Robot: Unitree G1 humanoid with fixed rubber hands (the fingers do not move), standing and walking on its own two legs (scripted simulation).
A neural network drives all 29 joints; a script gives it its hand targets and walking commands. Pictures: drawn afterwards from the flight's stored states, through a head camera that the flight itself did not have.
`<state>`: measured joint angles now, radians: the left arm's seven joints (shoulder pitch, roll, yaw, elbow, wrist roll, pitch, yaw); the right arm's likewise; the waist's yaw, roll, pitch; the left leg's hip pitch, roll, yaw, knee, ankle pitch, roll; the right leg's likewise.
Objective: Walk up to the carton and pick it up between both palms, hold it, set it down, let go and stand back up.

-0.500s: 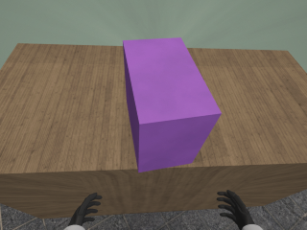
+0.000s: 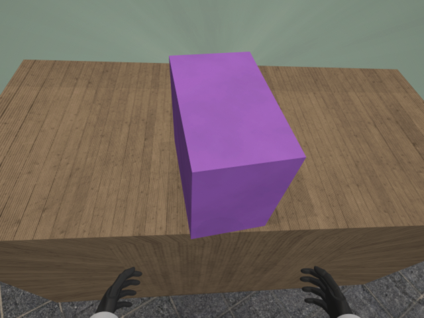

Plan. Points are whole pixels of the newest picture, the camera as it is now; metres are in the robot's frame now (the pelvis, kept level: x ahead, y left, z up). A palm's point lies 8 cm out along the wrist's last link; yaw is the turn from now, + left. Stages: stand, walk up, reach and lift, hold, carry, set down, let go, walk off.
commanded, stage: let go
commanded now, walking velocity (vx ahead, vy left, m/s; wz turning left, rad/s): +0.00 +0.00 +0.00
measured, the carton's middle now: (220, 146) +0.43 +0.02 +0.06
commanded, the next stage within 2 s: stand in 0.28 s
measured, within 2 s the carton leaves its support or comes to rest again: neither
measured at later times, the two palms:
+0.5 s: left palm out of the picture +0.13 +0.25 -0.10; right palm (348, 315) +0.15 -0.25 -0.08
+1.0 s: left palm out of the picture +0.09 +0.29 -0.12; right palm out of the picture +0.14 -0.26 -0.08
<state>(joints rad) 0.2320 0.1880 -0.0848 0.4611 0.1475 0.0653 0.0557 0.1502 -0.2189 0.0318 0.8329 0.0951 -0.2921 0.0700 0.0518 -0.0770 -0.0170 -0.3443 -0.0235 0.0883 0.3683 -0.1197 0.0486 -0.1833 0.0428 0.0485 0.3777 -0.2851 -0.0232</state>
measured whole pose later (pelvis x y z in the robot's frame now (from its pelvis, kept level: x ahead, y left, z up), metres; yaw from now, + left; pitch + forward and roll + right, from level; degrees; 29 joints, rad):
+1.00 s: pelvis +0.00 +0.01 +0.00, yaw -1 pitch +3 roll -1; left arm 0.28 0.40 -0.06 0.75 0.15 -0.04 0.03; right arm 0.15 -0.27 -0.01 0.86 0.01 -0.04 0.02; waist 0.05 -0.08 -0.07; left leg -0.34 0.00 0.09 0.48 -0.20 0.06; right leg -0.14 0.06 0.05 0.39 -0.31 -0.02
